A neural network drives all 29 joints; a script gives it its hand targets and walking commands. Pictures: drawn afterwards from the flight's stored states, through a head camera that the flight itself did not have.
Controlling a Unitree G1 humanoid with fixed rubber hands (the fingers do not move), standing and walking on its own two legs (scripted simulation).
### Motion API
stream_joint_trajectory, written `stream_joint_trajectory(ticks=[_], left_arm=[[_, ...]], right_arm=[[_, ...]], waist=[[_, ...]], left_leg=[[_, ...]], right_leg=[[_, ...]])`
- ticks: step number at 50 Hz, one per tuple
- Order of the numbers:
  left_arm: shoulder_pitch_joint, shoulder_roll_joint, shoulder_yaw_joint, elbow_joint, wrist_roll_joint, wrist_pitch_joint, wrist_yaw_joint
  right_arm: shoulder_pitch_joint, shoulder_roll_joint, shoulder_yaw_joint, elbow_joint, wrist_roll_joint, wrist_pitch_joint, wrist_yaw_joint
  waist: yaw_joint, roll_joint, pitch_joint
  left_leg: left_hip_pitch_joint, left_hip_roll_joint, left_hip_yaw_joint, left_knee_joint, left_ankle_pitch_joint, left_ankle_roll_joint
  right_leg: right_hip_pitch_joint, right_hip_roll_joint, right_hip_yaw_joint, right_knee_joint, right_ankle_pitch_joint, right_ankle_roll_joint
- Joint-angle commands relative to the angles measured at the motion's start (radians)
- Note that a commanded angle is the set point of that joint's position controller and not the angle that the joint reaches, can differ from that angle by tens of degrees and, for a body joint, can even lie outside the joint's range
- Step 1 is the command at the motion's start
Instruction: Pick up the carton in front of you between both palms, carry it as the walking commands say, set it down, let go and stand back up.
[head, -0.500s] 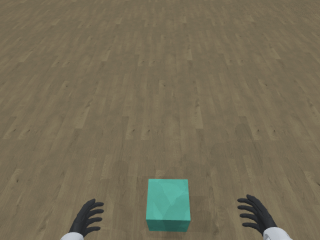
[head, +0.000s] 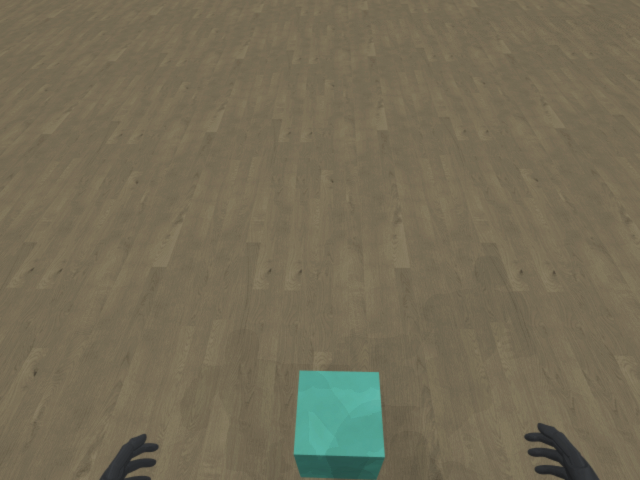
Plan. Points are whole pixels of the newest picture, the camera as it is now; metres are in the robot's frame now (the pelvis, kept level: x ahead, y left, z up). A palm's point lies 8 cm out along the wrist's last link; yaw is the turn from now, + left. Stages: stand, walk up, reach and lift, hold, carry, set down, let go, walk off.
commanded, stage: stand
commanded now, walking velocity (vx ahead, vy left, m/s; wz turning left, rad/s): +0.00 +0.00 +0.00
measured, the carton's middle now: (338, 426) +0.38 +0.00 -0.65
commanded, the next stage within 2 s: none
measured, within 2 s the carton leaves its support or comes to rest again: neither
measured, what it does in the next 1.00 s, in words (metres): stands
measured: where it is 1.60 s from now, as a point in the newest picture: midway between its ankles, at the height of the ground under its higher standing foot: outside the picture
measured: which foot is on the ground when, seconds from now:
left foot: down 0.00-1.00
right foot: down 0.00-1.00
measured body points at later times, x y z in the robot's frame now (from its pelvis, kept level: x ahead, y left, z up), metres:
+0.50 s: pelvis -0.01 +0.00 +0.01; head -0.01 +0.00 +0.46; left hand +0.11 +0.30 -0.10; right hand +0.12 -0.30 -0.10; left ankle -0.03 +0.11 -0.74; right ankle -0.03 -0.10 -0.74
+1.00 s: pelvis -0.02 +0.00 +0.01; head -0.02 +0.00 +0.46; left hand +0.08 +0.31 -0.10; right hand +0.08 -0.31 -0.11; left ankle -0.03 +0.11 -0.74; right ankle -0.03 -0.10 -0.74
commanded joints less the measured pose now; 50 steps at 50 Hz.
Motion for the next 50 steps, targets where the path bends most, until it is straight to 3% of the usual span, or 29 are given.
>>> stream_joint_trajectory(ticks=[1, 11, 32, 50], left_arm=[[-0.034, 0.145, 0.029, -0.038, -0.002, -0.017, 0.006], [-0.055, 0.159, 0.017, 0.038, -0.008, -0.021, 0.008], [-0.081, 0.189, 0.003, 0.167, -0.012, -0.027, 0.001], [-0.094, 0.208, -0.009, 0.231, -0.018, -0.029, -0.002]], right_arm=[[-0.034, -0.147, -0.030, -0.038, 0.001, -0.019, -0.005], [-0.054, -0.162, -0.017, 0.040, 0.007, -0.023, -0.006], [-0.073, -0.196, 0.000, 0.167, 0.015, -0.030, -0.001], [-0.071, -0.213, 0.006, 0.228, 0.021, -0.031, 0.003]], waist=[[-0.001, -0.004, -0.063], [-0.002, -0.001, -0.056], [-0.001, -0.003, -0.009], [-0.001, -0.004, -0.003]], left_leg=[[0.027, 0.113, -0.084, -0.054, 0.359, -0.014], [0.053, 0.121, -0.090, -0.089, 0.386, -0.012], [0.048, 0.138, -0.108, -0.173, 0.256, 0.000], [0.051, 0.143, -0.115, -0.196, 0.240, 0.002]], right_leg=[[0.037, -0.117, 0.088, -0.054, 0.328, 0.009], [0.066, -0.129, 0.095, -0.083, 0.349, 0.007], [0.077, -0.144, 0.119, -0.164, 0.244, 0.002], [0.078, -0.152, 0.124, -0.188, 0.223, -0.002]])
